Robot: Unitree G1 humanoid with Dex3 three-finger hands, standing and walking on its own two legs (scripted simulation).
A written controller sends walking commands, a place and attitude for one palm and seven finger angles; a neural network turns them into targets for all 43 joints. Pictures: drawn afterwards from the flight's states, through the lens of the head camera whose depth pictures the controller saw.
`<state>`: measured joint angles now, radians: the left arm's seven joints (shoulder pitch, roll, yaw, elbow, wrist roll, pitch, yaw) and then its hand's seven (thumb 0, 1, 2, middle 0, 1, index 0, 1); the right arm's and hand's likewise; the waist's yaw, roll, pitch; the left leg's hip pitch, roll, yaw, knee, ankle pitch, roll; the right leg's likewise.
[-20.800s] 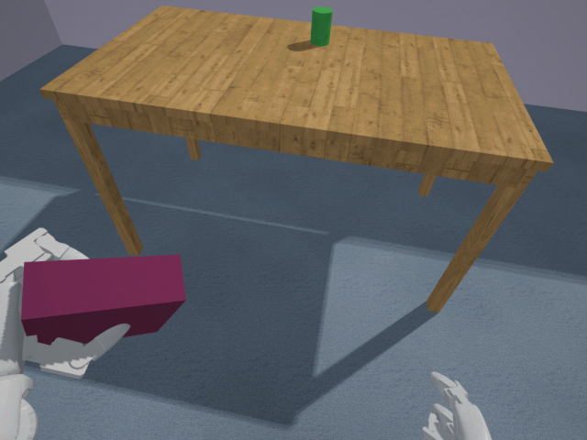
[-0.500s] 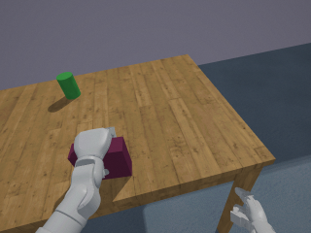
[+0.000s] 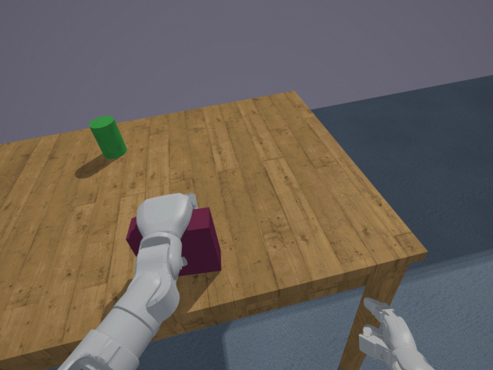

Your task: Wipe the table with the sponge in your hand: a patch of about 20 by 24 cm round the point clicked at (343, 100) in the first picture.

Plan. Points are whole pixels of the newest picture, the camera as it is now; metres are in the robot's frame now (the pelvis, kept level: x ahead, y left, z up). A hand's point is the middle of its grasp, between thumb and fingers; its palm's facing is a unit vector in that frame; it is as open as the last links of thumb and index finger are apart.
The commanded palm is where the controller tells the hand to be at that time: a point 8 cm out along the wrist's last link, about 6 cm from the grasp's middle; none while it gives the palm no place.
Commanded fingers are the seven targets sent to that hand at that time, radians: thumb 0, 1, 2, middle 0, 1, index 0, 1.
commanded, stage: wipe forward along the third lane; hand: left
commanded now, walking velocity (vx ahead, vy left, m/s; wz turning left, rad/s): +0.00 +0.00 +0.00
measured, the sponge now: (181, 252) +0.31 +0.18 +0.03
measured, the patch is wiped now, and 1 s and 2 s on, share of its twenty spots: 0.80 0.95 1.00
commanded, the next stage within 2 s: wipe back along the third lane in 1.46 s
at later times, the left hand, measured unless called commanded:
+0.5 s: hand (178, 214) +0.36 +0.19 +0.08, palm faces -0.02 -0.06 -1.00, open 9.5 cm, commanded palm +0.34 +0.20 +0.11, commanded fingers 0.00 0.10 1.30 -1.20 -1.60 -1.20 -1.60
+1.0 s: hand (179, 195) +0.41 +0.21 +0.08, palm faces -0.05 -0.03 -1.00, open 9.5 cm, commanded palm +0.39 +0.21 +0.10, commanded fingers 0.00 0.10 1.30 -1.20 -1.60 -1.20 -1.60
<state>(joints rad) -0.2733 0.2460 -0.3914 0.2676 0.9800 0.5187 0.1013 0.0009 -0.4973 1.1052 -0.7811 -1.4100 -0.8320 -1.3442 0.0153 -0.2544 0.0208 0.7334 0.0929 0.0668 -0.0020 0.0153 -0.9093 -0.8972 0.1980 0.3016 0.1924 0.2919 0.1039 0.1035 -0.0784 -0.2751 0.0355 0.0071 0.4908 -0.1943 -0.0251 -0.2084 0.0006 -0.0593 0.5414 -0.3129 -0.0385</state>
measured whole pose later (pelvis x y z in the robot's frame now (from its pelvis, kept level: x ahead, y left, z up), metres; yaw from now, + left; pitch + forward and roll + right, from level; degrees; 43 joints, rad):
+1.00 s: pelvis +0.00 +0.01 +0.00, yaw -1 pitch +6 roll +0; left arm -0.71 0.28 -0.21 0.89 0.99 0.38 0.16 0.01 -0.52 1.13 -0.80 -1.38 -0.84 -1.35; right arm 0.15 -0.26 0.01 0.75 0.08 0.11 -0.06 0.01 -0.91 -0.90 0.20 0.30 0.20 0.30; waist 0.00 0.06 -0.12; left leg -0.45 0.05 0.01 0.54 -0.20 -0.02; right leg -0.37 0.01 -0.05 0.57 -0.30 -0.03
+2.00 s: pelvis +0.02 +0.03 +0.00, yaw -2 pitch +9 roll -1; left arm -0.72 0.28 -0.24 0.87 0.98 0.46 0.23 -0.02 -0.47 1.10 -0.77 -1.41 -0.79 -1.41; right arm 0.19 -0.24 -0.01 0.75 0.08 0.15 -0.01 0.01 -0.91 -0.90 0.20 0.30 0.20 0.30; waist -0.01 0.05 -0.15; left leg -0.46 0.03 0.04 0.55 -0.24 0.01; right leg -0.37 0.00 -0.02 0.51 -0.30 0.00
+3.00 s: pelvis +0.02 +0.00 +0.00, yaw -1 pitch +1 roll +1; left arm -0.27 0.25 -0.40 0.27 1.00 0.58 0.14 0.03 -0.45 1.08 -0.75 -1.42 -0.78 -1.41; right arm 0.03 -0.26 0.02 0.67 0.10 0.19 0.04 0.01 -0.91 -0.90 0.20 0.30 0.20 0.30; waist 0.07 0.09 -0.11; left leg -0.28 0.04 0.02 0.51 -0.24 -0.02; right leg -0.21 0.00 -0.04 0.54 -0.33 -0.03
